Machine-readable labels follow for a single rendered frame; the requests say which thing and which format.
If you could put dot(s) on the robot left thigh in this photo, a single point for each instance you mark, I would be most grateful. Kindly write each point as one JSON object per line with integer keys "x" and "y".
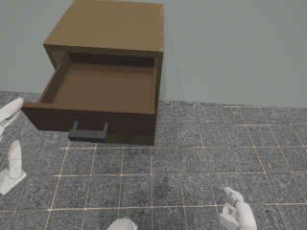
{"x": 123, "y": 224}

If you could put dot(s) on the drawer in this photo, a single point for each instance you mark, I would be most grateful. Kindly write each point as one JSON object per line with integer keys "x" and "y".
{"x": 95, "y": 89}

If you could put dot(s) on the cabinet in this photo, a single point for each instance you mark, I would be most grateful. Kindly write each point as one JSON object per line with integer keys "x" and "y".
{"x": 112, "y": 27}

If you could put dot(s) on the right robot hand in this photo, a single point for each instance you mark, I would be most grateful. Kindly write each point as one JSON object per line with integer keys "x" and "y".
{"x": 239, "y": 217}

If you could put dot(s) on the left robot hand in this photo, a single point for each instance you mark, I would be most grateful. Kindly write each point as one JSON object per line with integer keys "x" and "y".
{"x": 9, "y": 178}

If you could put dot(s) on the handle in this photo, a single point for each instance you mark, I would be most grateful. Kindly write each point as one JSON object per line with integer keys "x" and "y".
{"x": 82, "y": 135}

